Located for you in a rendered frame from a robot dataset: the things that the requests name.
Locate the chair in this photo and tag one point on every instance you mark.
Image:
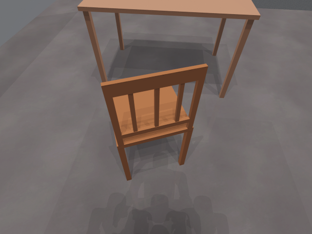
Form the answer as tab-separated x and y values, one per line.
146	108

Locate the table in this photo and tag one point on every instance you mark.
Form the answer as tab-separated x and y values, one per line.
224	9

